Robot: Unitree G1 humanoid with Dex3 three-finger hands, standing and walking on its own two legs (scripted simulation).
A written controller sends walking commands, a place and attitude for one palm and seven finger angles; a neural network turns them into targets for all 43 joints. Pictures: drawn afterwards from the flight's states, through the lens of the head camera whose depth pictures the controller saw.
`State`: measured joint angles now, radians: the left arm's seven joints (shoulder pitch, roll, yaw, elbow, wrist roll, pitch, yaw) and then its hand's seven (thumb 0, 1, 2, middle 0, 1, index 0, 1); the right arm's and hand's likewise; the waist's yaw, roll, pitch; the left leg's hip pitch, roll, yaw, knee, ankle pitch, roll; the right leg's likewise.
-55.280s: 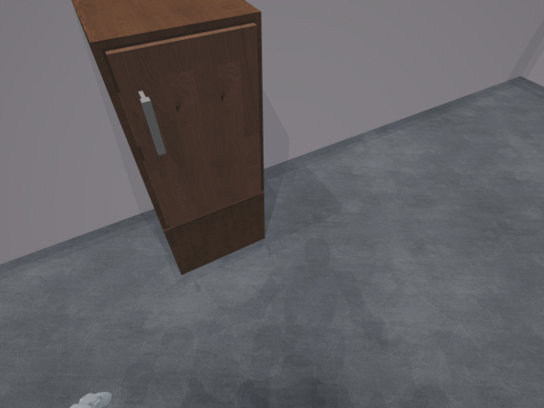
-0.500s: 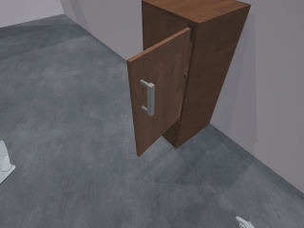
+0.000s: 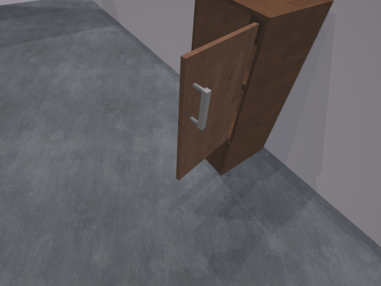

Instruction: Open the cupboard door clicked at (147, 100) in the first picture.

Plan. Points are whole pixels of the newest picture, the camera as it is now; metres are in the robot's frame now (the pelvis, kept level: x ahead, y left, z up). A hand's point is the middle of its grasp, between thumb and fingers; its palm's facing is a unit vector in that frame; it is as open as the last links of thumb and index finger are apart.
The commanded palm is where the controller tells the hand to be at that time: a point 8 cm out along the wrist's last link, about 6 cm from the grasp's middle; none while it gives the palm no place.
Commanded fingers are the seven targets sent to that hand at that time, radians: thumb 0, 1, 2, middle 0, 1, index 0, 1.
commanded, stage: let the arm hang, fingers relaxed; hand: left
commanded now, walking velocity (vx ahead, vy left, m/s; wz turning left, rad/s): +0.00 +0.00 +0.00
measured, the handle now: (199, 107) +0.62 +0.01 +0.00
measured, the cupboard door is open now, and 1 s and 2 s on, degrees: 100 100 100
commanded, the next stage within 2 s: look to check the result in 0.78 s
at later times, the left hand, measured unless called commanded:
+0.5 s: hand out of the picture -0.05 +0.19 -0.17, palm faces +0.04 -0.98 -0.19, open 7.4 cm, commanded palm none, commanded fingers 0.00 0.90 0.90 -0.20 -0.30 -0.20 -0.30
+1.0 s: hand out of the picture -0.03 +0.17 -0.17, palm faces +0.04 -0.98 -0.17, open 7.4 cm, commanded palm none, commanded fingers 0.00 0.90 0.90 -0.20 -0.30 -0.20 -0.30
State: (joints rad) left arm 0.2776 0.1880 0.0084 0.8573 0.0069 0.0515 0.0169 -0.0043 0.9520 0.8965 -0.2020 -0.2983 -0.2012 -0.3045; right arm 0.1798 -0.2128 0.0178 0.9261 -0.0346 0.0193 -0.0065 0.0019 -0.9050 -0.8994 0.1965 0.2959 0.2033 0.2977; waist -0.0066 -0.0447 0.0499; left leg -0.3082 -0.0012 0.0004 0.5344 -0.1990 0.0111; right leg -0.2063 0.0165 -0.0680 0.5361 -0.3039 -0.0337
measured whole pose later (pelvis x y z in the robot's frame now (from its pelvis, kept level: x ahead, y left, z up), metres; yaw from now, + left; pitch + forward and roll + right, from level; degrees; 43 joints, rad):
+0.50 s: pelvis -0.01 +0.02 +0.01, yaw -1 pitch -2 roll -1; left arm 0.35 0.14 0.01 1.15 0.01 0.01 0.03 0.00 0.91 0.90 -0.19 -0.30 -0.19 -0.30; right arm 0.34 -0.11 0.00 1.13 -0.03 0.03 -0.03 0.00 -0.91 -0.90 0.20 0.30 0.20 0.30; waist 0.00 0.02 0.03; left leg -0.28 -0.02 0.02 0.44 -0.13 0.04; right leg -0.19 -0.01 -0.04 0.47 -0.24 -0.01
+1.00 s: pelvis +0.01 +0.01 +0.01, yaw -1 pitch -2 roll +0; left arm 0.33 0.11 0.01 1.16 0.00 0.00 0.03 0.00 0.91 0.90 -0.20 -0.30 -0.20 -0.30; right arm 0.30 -0.11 -0.01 1.14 -0.03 0.01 -0.04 0.00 -0.91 -0.90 0.19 0.30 0.20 0.30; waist -0.01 0.01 0.04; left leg -0.25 -0.02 0.02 0.43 -0.15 0.03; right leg -0.16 0.00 -0.05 0.44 -0.26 -0.02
